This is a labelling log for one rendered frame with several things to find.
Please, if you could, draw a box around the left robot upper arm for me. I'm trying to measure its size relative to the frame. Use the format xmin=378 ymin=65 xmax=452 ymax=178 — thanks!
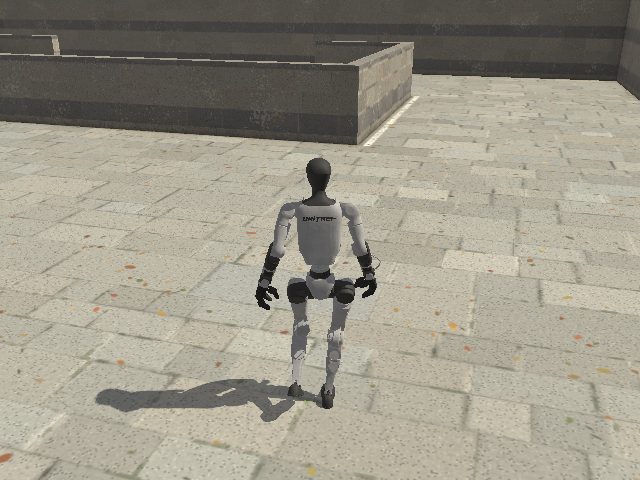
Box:
xmin=270 ymin=202 xmax=298 ymax=258

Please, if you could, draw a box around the right robot upper arm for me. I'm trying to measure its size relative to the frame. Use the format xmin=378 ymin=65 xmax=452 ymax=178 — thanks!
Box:
xmin=340 ymin=201 xmax=368 ymax=257

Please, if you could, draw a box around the right robot shin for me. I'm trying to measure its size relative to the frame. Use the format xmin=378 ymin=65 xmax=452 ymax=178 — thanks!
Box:
xmin=324 ymin=331 xmax=344 ymax=395

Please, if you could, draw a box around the right robot hand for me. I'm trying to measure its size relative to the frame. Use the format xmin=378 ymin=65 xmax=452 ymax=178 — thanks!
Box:
xmin=354 ymin=277 xmax=377 ymax=298

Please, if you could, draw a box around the left robot hand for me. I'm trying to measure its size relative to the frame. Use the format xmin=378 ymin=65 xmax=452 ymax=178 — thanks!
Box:
xmin=255 ymin=284 xmax=279 ymax=310

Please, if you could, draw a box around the robot right forearm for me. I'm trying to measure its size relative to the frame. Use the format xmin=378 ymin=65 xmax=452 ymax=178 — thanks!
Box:
xmin=357 ymin=241 xmax=375 ymax=280

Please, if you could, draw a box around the left robot foot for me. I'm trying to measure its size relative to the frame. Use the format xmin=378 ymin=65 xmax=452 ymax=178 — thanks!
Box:
xmin=287 ymin=382 xmax=304 ymax=397

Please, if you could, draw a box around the robot left forearm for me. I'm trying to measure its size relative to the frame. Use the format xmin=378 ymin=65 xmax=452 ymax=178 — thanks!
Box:
xmin=258 ymin=242 xmax=280 ymax=288

